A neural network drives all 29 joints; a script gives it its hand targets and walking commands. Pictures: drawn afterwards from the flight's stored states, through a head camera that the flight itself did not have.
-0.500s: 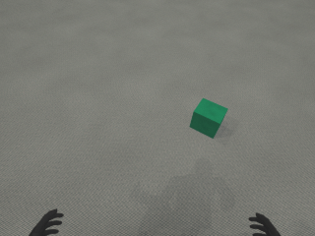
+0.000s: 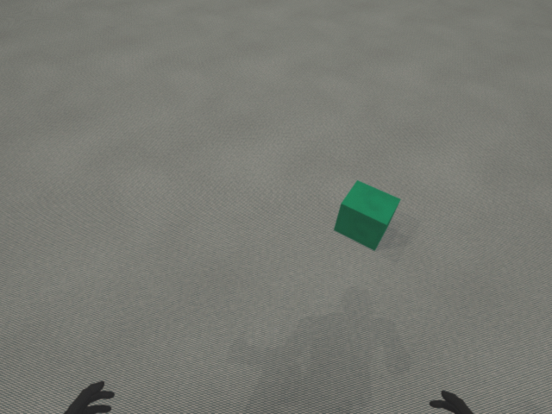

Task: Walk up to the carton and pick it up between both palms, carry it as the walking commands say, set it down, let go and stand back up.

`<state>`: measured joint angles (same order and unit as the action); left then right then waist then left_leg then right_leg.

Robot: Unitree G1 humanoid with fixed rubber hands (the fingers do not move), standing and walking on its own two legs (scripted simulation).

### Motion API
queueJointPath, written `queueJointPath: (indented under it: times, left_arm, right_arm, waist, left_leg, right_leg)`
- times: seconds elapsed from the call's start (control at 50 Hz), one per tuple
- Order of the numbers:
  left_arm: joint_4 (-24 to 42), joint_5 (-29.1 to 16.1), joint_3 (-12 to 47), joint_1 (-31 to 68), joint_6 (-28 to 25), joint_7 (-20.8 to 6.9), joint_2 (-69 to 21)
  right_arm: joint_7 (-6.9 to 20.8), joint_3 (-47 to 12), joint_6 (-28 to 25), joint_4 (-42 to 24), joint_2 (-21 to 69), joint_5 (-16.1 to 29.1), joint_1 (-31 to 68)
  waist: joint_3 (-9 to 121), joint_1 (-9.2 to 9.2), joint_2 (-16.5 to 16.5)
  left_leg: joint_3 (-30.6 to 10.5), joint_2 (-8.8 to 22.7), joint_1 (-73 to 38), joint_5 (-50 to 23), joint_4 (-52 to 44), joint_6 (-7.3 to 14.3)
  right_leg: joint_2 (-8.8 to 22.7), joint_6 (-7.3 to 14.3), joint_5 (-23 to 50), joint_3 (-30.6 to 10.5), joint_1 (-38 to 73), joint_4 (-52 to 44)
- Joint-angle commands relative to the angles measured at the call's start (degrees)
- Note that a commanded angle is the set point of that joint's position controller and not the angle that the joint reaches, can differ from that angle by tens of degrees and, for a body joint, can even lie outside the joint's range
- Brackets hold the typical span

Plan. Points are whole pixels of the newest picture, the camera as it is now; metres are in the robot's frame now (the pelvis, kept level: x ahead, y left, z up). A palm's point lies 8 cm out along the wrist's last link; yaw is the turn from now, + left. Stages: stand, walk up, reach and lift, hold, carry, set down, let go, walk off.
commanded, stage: stand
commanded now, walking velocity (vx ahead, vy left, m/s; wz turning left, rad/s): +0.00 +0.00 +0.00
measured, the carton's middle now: (366, 215) +0.99 -0.42 -0.67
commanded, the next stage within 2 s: walk up in 0.74 s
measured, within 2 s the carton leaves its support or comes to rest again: neither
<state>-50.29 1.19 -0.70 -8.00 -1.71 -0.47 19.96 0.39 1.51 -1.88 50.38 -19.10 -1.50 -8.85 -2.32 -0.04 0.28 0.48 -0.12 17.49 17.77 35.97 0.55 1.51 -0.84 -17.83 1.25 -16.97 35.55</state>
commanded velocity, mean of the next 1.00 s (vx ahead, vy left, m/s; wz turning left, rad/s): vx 0.00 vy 0.00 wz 0.00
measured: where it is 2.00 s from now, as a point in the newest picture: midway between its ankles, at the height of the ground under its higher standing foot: (318, 387)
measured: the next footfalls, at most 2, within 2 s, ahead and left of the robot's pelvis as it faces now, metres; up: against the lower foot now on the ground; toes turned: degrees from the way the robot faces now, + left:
right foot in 1.24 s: +0.15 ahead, -0.21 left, +0.00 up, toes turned -13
left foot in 1.50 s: +0.25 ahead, +0.00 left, +0.00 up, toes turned -11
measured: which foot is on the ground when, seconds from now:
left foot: down 0.00-1.00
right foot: down 0.00-0.98, up 1.00-1.00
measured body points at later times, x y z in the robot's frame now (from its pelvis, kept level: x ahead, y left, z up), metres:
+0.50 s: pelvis +0.00 +0.00 +0.02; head +0.01 +0.00 +0.47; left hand +0.10 +0.30 -0.11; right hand +0.11 -0.30 -0.11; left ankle +0.02 +0.11 -0.73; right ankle +0.01 -0.13 -0.73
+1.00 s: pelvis +0.01 +0.00 +0.02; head +0.01 -0.01 +0.47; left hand +0.10 +0.30 -0.10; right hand +0.10 -0.31 -0.10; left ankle +0.02 +0.11 -0.73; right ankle +0.01 -0.13 -0.72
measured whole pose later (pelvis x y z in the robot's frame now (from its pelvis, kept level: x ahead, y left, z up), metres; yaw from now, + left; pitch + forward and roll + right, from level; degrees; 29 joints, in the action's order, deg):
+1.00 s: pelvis +0.01 +0.00 +0.02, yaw -2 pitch -2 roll +1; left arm -58.4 1.8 -1.9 -8.5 -0.1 -2.7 21.3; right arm 1.1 3.0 -2.7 58.8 -20.5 -1.9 -7.3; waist -2.2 -1.0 -0.3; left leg 2.8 0.2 8.8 14.5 22.8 1.1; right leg 1.4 0.7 -20.1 -0.5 -12.8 30.4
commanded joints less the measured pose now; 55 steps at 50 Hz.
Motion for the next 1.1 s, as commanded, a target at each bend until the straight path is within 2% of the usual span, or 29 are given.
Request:
queueJointPath:
  times: [0.0,0.12,0.36,0.4,0.58,0.64,0.7,0.74,0.84,0.88,0.9,0.92,0.94,0.96,0.98,1.0,1.02,1.06,1.08]
  left_arm:
    - [2.6,-0.1,-2.6,2.9,-1.3,0.5,10.6]
    - [0.3,-0.2,-2.4,3.6,-1.0,0.5,10.8]
    - [-4.8,-0.2,-1.7,4.3,-0.6,0.6,11.0]
    - [-5.1,-0.4,-1.5,4.2,-0.7,0.6,10.9]
    - [-6.8,-0.3,-1.3,4.7,-0.6,0.6,11.1]
    - [-7.3,-0.3,-1.4,4.6,-0.3,0.7,11.6]
    - [-7.6,-0.3,-1.5,4.7,-0.4,0.6,11.3]
    - [-7.6,-0.5,-1.4,4.8,-0.4,0.6,11.2]
    - [-8.1,-0.6,-1.4,4.8,-0.2,0.6,11.7]
    - [-8.2,-0.5,-1.4,4.4,-0.2,0.6,11.2]
    - [-8.2,-0.3,-1.5,4.6,-0.1,0.7,11.8]
    - [-2.1,1.0,-5.4,0.7,0.3,-1.9,17.1]
    - [-1.4,1.2,-5.1,4.4,0.6,-2.9,15.7]
    - [1.5,1.4,-5.0,9.1,1.0,-3.6,13.6]
    - [3.5,2.2,-5.2,10.5,1.2,-3.6,13.6]
    - [3.2,1.5,-5.7,7.9,0.9,-3.9,14.1]
    - [2.8,1.0,-6.3,5.0,0.9,-4.6,14.9]
    - [2.3,0.8,-7.4,-0.7,1.0,-6.3,14.1]
    - [2.6,0.8,-7.9,-1.7,1.2,-7.0,14.1]
  right_arm:
    - [-0.5,2.4,-1.3,-3.1,-10.8,0.2,2.9]
    - [-0.5,2.1,-1.3,-0.6,-11.0,0.3,4.0]
    - [-0.6,1.7,-0.9,4.1,-11.6,0.6,5.2]
    - [-0.6,1.6,-0.8,4.7,-11.7,0.6,5.3]
    - [-0.5,1.4,-0.6,6.3,-11.8,0.5,6.0]
    - [-0.5,1.4,-0.4,6.9,-12.2,0.6,5.9]
    - [-0.6,1.5,-0.4,7.0,-12.1,0.5,5.6]
    - [-0.6,1.4,-0.4,7.1,-12.1,0.6,5.7]
    - [-0.6,1.4,-0.2,7.7,-12.2,0.6,5.4]
    - [-0.6,1.3,-0.4,7.6,-11.9,0.5,5.6]
    - [-0.6,1.4,-0.3,7.7,-12.4,0.5,5.2]
    - [0.0,6.1,-2.1,4.0,-20.4,-0.4,-0.5]
    - [0.0,7.2,-2.5,6.1,-22.4,-0.9,-5.0]
    - [-0.2,8.4,-2.9,5.7,-23.5,-1.0,-8.4]
    - [-0.5,8.7,-3.3,3.6,-23.3,-1.0,-7.0]
    - [-0.7,8.1,-3.5,1.9,-21.9,-0.7,-4.3]
    - [-0.7,8.0,-3.8,0.2,-21.1,-0.7,-2.0]
    - [-0.4,8.1,-4.4,-2.1,-20.7,-1.3,1.7]
    - [0.0,8.1,-4.4,-3.0,-21.3,-1.6,3.2]
  waist:
    - [5.0,0.0,-0.1]
    - [5.4,-0.21,0.6]
    - [4.3,-0.17,-0.4]
    - [4.0,-0.38,0.4]
    - [3.8,-0.36,-0.5]
    - [3.4,-0.31,0.3]
    - [3.6,-0.32,-0.8]
    - [3.8,-0.31,0.3]
    - [3.4,-0.37,-1.1]
    - [3.1,-0.34,0.2]
    - [3.3,-0.21,-0.8]
    - [8.6,1.36,0.6]
    - [4.5,4.41,3.4]
    - [0.8,7.02,10.6]
    - [-2.4,7.04,5.9]
    - [-3.6,4.53,2.9]
    - [-2.6,2.47,2.6]
    - [-1.4,-0.25,8.3]
    - [-1.3,-0.95,9.8]
  left_leg:
    - [-6.3,5.5,-2.2,-7.6,-8.8,2.7]
    - [-6.1,5.9,-4.5,-10.4,-11.2,2.3]
    - [-5.7,6.4,-8.2,-12.3,-15.7,1.4]
    - [-5.8,6.5,-8.4,-12.5,-16.4,1.3]
    - [-5.9,6.6,-8.6,-11.1,-18.1,1.0]
    - [-5.6,6.6,-9.2,-11.0,-18.1,0.8]
    - [-5.5,6.6,-9.2,-11.5,-18.5,0.7]
    - [-5.8,6.7,-9.1,-11.2,-18.8,0.6]
    - [-5.6,6.7,-9.3,-11.1,-18.9,0.7]
    - [-5.9,6.9,-9.2,-10.9,-19.0,0.9]
    - [-5.7,6.8,-9.6,-11.2,-19.2,0.7]
    - [-4.8,7.2,-19.9,11.8,-15.1,4.4]
    - [-10.0,10.9,-27.4,23.5,-19.3,7.2]
    - [-21.3,20.6,-28.6,28.3,-25.6,10.7]
    - [-26.8,27.5,-24.7,25.6,-27.3,14.7]
    - [-23.6,26.9,-19.7,20.5,-27.0,15.0]
    - [-18.4,24.7,-17.6,16.5,-26.4,13.8]
    - [-7.9,20.4,-9.3,13.2,-26.7,11.4]
    - [-4.3,19.1,-3.9,13.0,-26.5,10.3]
  right_leg:
    - [4.6,4.1,5.9,-5.1,2.8,-7.6]
    - [4.7,3.7,8.7,-4.8,4.6,-9.3]
    - [5.5,3.0,11.3,-5.0,7.8,-14.4]
    - [5.5,2.8,11.1,-5.0,8.0,-14.9]
    - [5.9,2.7,10.2,-4.9,9.1,-16.7]
    - [6.1,2.7,10.3,-5.1,8.9,-17.3]
    - [6.0,2.6,10.9,-5.1,9.4,-17.4]
    - [6.1,2.5,10.3,-5.0,9.6,-17.5]
    - [6.2,2.6,10.2,-5.3,9.2,-17.9]
    - [6.2,2.7,10.1,-5.2,9.2,-17.9]
    - [6.1,2.6,10.3,-5.0,9.3,-17.8]
    - [2.5,4.7,-10.3,-6.5,-1.1,-11.4]
    - [1.4,3.1,-16.9,-4.6,-16.5,-5.8]
    - [0.3,2.6,-11.4,-1.6,-25.8,8.7]
    - [4.4,2.2,-8.9,-5.3,-30.2,16.0]
    - [6.4,1.9,-6.3,-7.2,-28.2,18.5]
    - [7.2,1.4,-4.0,-7.4,-25.1,17.6]
    - [6.7,0.9,-1.4,-4.1,-14.9,14.2]
    - [5.9,0.8,-2.5,-1.8,-8.2,11.4]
